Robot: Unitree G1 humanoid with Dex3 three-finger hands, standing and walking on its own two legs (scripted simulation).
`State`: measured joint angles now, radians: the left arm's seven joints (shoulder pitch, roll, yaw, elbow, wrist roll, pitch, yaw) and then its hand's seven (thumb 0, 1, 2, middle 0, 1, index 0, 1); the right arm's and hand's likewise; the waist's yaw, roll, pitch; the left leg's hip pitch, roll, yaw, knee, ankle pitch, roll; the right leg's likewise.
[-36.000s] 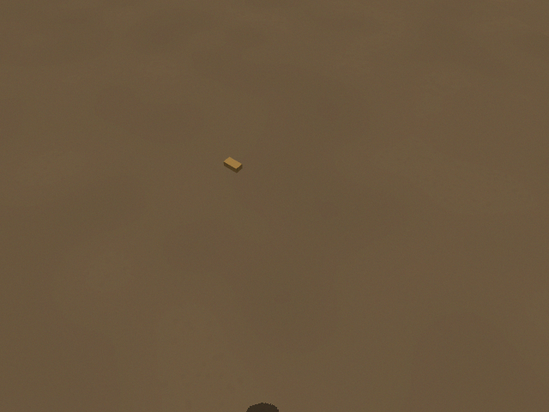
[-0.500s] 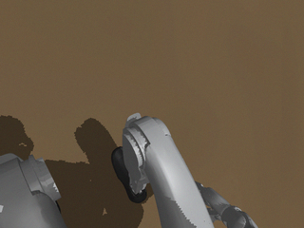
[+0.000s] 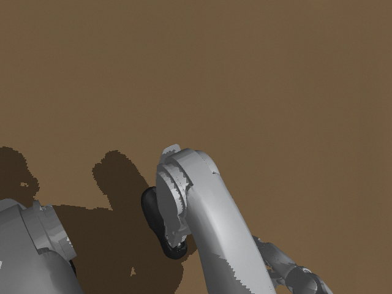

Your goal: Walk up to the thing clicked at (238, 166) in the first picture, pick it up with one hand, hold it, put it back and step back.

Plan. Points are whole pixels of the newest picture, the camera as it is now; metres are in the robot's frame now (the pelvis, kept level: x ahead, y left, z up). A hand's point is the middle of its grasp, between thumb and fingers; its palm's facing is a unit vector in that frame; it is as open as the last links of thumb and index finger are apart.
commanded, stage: open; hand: left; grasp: from above
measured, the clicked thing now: out of the picture +0.46 +0.35 -0.29
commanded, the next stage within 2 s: withdraw in 0.48 s
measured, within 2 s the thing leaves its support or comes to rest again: neither
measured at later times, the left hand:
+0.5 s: hand out of the picture +0.44 +0.35 -0.26, palm faces -0.46 -0.16 -0.88, open 12.9 cm
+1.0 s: hand out of the picture +0.47 +0.38 -0.14, palm faces -0.29 -0.08 -0.95, open 13.7 cm
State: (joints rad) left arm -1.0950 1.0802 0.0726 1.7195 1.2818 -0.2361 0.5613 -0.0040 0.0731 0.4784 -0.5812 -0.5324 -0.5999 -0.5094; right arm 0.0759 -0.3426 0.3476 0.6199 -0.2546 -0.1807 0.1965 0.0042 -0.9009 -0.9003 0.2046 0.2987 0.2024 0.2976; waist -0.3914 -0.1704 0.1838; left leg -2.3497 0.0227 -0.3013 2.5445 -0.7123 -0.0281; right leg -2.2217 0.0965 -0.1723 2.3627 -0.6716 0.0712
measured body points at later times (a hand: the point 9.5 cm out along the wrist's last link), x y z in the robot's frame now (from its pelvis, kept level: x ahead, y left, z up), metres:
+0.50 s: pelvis +0.00 +0.00 +0.00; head +0.28 +0.15 +0.32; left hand +0.46 +0.35 -0.21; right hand +0.07 -0.25 -0.05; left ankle +0.06 +0.13 -0.27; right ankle +0.12 -0.12 -0.27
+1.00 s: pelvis +0.01 +0.00 +0.02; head +0.24 +0.12 +0.38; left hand +0.48 +0.38 -0.08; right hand +0.10 -0.25 -0.06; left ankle +0.06 +0.13 -0.27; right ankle +0.12 -0.12 -0.27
